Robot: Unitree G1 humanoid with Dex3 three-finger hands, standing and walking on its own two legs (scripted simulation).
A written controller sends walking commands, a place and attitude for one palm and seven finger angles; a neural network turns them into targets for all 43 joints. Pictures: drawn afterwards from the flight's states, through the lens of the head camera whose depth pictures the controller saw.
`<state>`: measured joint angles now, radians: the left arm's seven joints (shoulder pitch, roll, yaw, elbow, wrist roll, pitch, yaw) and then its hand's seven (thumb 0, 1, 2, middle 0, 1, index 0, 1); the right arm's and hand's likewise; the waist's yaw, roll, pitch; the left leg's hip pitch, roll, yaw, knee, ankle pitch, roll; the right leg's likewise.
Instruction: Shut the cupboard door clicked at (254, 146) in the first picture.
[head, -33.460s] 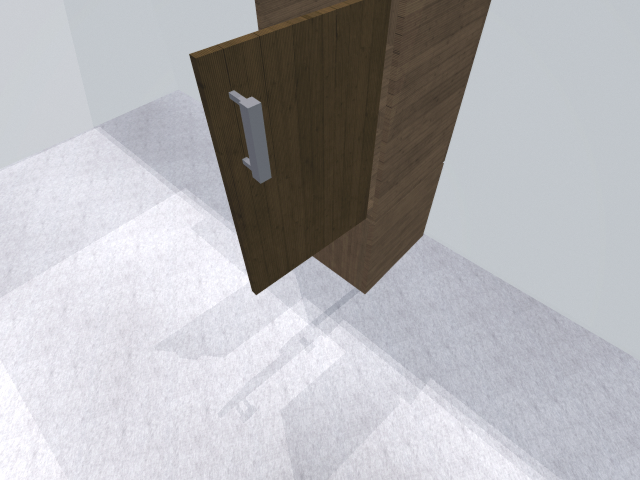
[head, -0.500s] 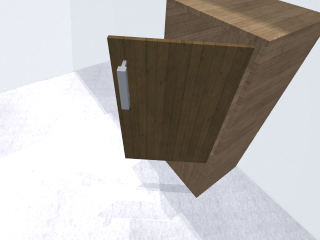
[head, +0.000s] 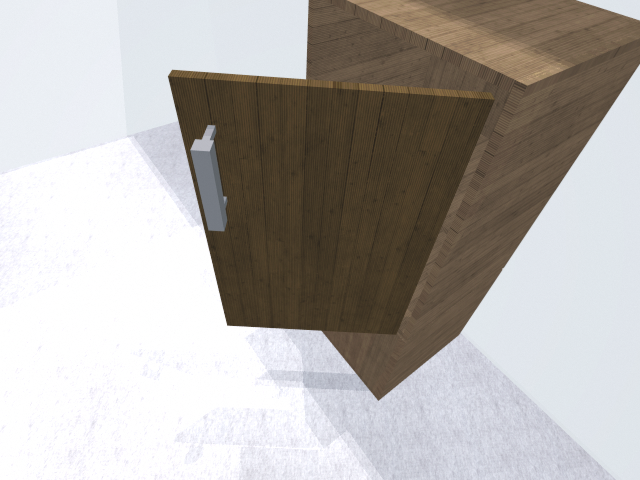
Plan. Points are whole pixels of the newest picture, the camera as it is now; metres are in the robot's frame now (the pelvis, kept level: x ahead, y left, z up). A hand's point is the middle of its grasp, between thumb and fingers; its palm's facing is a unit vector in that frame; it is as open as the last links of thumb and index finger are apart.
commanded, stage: come to a stop and stand still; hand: left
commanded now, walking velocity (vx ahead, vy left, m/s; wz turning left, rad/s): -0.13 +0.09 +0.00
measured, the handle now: (214, 179) +0.47 +0.19 +0.12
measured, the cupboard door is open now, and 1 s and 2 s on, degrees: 52 52 52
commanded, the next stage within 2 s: look again from close up in 1.70 s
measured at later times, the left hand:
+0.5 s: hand out of the picture +0.01 +0.23 -0.16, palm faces -0.01 -0.96 -0.27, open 7.3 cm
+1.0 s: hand out of the picture +0.00 +0.21 -0.16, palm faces -0.04 -0.97 -0.24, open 7.4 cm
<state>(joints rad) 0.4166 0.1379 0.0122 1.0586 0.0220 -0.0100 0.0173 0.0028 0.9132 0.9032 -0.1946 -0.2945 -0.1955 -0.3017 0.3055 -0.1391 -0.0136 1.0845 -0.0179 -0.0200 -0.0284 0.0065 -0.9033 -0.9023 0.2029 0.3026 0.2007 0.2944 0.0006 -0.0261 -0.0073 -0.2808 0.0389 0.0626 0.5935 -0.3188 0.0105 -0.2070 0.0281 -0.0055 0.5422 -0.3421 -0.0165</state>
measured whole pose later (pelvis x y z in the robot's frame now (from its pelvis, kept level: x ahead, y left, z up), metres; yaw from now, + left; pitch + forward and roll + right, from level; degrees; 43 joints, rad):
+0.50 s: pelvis -0.04 +0.03 +0.00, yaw +0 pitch -1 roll -1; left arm 0.27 0.20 0.00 0.98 0.02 0.00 0.04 0.01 0.92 0.90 -0.20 -0.29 -0.20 -0.30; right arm 0.23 -0.18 -0.02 0.96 -0.02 0.00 -0.01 0.00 -0.92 -0.90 0.20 0.30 0.20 0.29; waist -0.01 0.03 0.02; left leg -0.30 -0.01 0.09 0.57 -0.26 0.06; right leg -0.25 -0.02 0.02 0.57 -0.31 0.01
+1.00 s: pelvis -0.02 +0.02 +0.01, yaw -1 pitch +0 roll +1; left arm 0.26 0.21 -0.02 1.07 0.01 -0.01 0.02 0.00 0.91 0.90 -0.20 -0.29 -0.20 -0.30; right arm 0.23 -0.23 0.00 1.07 -0.01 -0.03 -0.01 0.01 -0.90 -0.90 0.20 0.30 0.20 0.29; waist 0.00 0.00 0.04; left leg -0.24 -0.01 0.10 0.45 -0.22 0.04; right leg -0.22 -0.02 0.04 0.50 -0.28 0.02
